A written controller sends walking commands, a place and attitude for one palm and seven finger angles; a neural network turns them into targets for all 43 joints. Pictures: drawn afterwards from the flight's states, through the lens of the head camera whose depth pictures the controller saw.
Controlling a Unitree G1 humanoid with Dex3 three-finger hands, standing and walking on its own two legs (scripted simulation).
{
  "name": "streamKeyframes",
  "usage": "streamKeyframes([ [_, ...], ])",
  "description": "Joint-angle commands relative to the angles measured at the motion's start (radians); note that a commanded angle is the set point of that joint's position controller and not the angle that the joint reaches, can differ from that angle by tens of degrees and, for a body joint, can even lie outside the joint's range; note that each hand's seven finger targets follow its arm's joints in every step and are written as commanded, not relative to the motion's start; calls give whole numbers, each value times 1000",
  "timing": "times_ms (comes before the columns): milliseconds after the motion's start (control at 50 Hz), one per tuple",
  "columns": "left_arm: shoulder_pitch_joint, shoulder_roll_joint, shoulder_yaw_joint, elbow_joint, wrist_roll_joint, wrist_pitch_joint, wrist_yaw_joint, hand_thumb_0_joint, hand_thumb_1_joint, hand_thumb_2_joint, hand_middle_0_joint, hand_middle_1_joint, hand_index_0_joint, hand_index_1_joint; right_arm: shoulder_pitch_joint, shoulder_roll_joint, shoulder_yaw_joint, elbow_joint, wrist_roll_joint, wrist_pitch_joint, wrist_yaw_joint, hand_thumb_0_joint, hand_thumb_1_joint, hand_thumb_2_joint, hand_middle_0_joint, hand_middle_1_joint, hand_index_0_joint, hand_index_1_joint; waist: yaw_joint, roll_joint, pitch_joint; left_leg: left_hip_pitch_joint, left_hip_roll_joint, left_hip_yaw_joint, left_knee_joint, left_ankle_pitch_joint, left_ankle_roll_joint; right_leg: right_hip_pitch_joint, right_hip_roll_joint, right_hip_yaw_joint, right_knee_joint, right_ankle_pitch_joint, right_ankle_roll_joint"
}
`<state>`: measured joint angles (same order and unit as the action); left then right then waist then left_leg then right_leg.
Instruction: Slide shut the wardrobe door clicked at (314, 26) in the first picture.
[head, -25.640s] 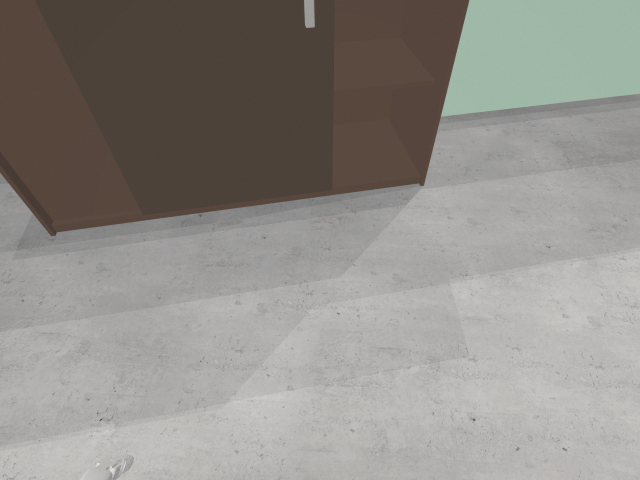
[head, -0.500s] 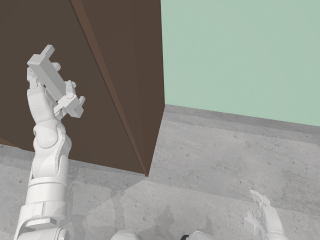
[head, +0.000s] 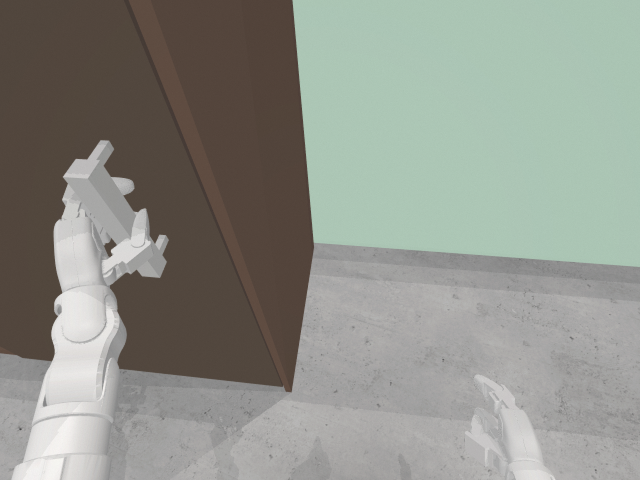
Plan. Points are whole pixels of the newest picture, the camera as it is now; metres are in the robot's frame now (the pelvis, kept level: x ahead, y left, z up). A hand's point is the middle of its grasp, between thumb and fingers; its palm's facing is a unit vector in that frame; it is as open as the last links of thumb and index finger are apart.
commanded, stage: stop walking and hold the door there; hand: left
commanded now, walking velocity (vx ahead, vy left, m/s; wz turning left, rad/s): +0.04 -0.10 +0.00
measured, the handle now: (131, 214) +0.39 +0.27 +0.11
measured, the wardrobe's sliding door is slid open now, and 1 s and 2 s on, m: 0.00 0.00 0.00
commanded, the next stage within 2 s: none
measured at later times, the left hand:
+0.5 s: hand (138, 243) +0.34 +0.24 +0.11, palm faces +0.35 -0.92 -0.18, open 6.6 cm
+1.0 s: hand (137, 244) +0.34 +0.24 +0.11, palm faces +0.30 -0.93 -0.19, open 6.5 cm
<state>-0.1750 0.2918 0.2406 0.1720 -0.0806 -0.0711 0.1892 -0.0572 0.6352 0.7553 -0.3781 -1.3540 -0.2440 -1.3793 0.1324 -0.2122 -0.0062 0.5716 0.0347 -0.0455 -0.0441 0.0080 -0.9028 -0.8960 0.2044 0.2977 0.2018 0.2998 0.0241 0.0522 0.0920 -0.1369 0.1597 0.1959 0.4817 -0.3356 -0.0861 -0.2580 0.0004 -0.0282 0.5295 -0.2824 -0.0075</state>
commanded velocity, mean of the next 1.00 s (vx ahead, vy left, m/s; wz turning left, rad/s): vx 0.00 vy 0.05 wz -0.01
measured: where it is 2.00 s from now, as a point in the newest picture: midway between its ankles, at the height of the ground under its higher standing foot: outside the picture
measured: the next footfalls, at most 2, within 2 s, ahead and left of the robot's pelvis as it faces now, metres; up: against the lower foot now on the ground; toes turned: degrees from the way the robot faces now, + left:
none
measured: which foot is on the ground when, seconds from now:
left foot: down 0.00-1.00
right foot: down 0.00-1.00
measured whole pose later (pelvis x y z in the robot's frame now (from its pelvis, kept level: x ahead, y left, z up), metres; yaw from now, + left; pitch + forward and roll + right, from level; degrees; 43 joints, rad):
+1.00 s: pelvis -0.04 +0.05 +0.00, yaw +0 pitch +0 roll +1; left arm -0.35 0.25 0.13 0.44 -0.07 -0.10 0.19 -0.03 0.68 0.76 -0.31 -1.37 -0.23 -1.38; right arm 0.20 -0.25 -0.01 0.67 0.03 0.04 -0.10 0.01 -0.90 -0.90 0.21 0.30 0.20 0.30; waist 0.01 0.05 0.03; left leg -0.18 0.07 0.23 0.50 -0.31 0.00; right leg -0.29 -0.09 0.02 0.50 -0.21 0.07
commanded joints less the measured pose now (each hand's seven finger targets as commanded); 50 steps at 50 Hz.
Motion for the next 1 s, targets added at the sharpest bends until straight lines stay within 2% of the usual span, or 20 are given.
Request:
streamKeyframes([
  [0, -222, 109, -85, -282, 32, -90, -41, 0, 900, 900, -450, -1400, -450, -1400, -18, -137, -50, -127, 0, -38, -6, 0, -900, -900, 200, 300, 200, 300, -57, 27, -391, 221, 76, -33, 46, 750, 91, 95, -64, 15, -2, 665, 0],
  [60, -234, 109, -85, -240, 28, -81, -39, 0, 900, 900, -450, -1400, -450, -1400, -15, -138, -50, -115, 0, -29, -11, 0, -900, -900, 200, 300, 200, 300, -57, -13, -397, 174, 52, -33, 27, 633, 85, 131, -75, 42, 4, 735, -8],
  [140, -274, 111, -96, -200, 30, -78, -36, 0, 900, 900, -450, -1400, -450, -1400, -14, -141, -45, -99, -4, -15, -19, 0, -900, -900, 200, 300, 200, 300, -58, 29, -384, 143, 45, -41, -12, 549, 90, 130, -80, 41, -6, 650, -5],
  [160, -284, 88, -116, -195, 30, -79, -38, 0, 900, 900, -450, -1400, -450, -1400, -18, -134, -40, -100, -4, -15, -20, 0, -900, -900, 200, 300, 200, 300, -56, 26, -373, 140, 44, -38, -18, 531, 91, 123, -74, 38, -13, 632, -3],
  [180, -296, 111, -96, -179, 31, -79, -34, 0, 900, 900, -450, -1400, -450, -1400, -21, -139, -41, -96, -4, -14, -23, 0, -900, -900, 200, 300, 200, 300, -54, 18, -375, 134, 42, -36, -23, 503, 91, 123, -73, 40, -17, 613, -2],
  [220, -304, 85, -121, -141, 29, -75, -36, 0, 900, 900, -450, -1400, -450, -1400, -23, -137, -38, -88, -3, -11, -28, 0, -900, -900, 200, 300, 200, 300, -53, 12, -350, 102, 35, -38, -40, 413, 93, 120, -75, 49, -37, 568, 1],
  [260, -321, 117, -94, -103, 29, -73, -31, 0, 900, 900, -450, -1400, -450, -1400, -13, -147, -40, -76, -3, -6, -35, 0, -900, -900, 200, 300, 200, 300, -50, -3, -343, 82, 27, -41, -60, 348, 95, 121, -74, 54, -47, 522, 2],
  [300, -348, 111, -100, -72, 29, -75, -32, 0, 900, 900, -450, -1400, -450, -1400, -13, -149, -39, -67, -3, -5, -37, 0, -900, -900, 200, 300, 200, 300, -50, 0, -324, 62, 23, -43, -75, 298, 95, 112, -75, 58, -57, 484, 1],
  [340, -367, 80, -137, -60, 26, -74, -34, 0, 900, 900, -450, -1400, -450, -1400, -8, -151, -39, -57, -1, -4, -42, 0, -900, -900, 200, 300, 200, 300, -53, 18, -309, 57, 23, -48, -101, 259, 100, 101, -71, 53, -63, 422, 4],
  [460, -421, 45, -172, -29, 28, -80, -37, 0, 900, 900, -450, -1400, -450, -1400, 0, -148, -39, -48, -2, -10, -47, 0, -900, -900, 200, 300, 200, 300, -51, 12, -317, 90, 28, -45, -96, 322, 102, 77, -68, 47, -54, 443, 4],
  [480, -432, 66, -154, -16, 30, -81, -35, 0, 900, 900, -450, -1400, -450, -1400, 1, -152, -39, -43, -3, -10, -48, 0, -900, -900, 200, 300, 200, 300, -49, 3, -319, 83, 28, -44, -94, 318, 100, 75, -68, 47, -54, 440, 5],
  [500, -439, 37, -181, -14, 31, -83, -39, 0, 900, 900, -450, -1400, -450, -1400, 1, -148, -37, -43, -4, -10, -48, 0, -900, -900, 200, 300, 200, 300, -51, 0, -318, 79, 26, -43, -95, 314, 99, 78, -71, 46, -55, 445, 4],
  [540, -444, 29, -195, -5, 28, -82, -39, 0, 900, 900, -450, -1400, -450, -1400, 8, -150, -39, -33, -3, -7, -50, 0, -900, -900, 200, 300, 200, 300, -54, -6, -322, 82, 23, -49, -101, 300, 101, 79, -72, 46, -57, 429, 6],
  [640, -446, 72, -152, 40, 32, -90, -38, 0, 900, 900, -450, -1400, -450, -1400, 20, -155, -41, -21, -4, -1, -52, 0, -900, -900, 200, 300, 200, 300, -52, -32, -329, 72, 14, -46, -97, 286, 98, 80, -78, 55, -60, 442, 4],
  [700, -456, 63, -153, 44, 34, -98, -44, 0, 900, 900, -450, -1400, -450, -1400, 18, -149, -39, -24, -3, 1, -53, 0, -900, -900, 200, 300, 200, 300, -51, -31, -333, 91, 14, -36, -83, 319, 95, 60, -77, 60, -55, 480, 1],
  [760, -469, 19, -196, 28, 33, -103, -50, 0, 900, 900, -450, -1400, -450, -1400, 10, -141, -36, -32, -2, 2, -54, 0, -900, -900, 200, 300, 200, 300, -51, -17, -328, 95, 16, -40, -93, 336, 99, 51, -68, 47, -42, 449, 5],
  [800, -462, 31, -183, 41, 35, -105, -50, 0, 900, 900, -450, -1400, -450, -1400, 15, -143, -37, -27, -4, 4, -55, 0, -900, -900, 200, 300, 200, 300, -50, -31, -331, 100, 19, -39, -86, 358, 97, 47, -69, 42, -41, 461, 5],
  [860, -467, 27, -195, 30, 40, -107, -50, 0, 900, 900, -450, -1400, -450, -1400, 10, -144, -40, -32, -2, 19, -55, 0, -900, -900, 200, 300, 200, 300, -49, -21, -338, 71, -14, -31, -65, 319, 94, 83, -97, 72, -45, 517, -6],
  [940, -475, 13, -221, 19, 37, -102, -54, 0, 900, 900, -450, -1400, -450, -1400, 5, -143, -48, -41, 0, 51, -57, 0, -900, -900, 200, 300, 200, 300, -51, -76, -354, 35, -39, -39, -22, 281, 89, 101, -155, 106, -30, 569, -18],
  [980, -482, 35, -193, 22, 40, -99, -53, 0, 900, 900, -450, -1400, -450, -1400, -3, -143, -51, -47, 0, 65, -58, 0, -900, -900, 200, 300, 200, 300, -47, -106, -355, 30, -46, -33, -6, 275, 86, 86, -177, 122, -17, 585, -26],
])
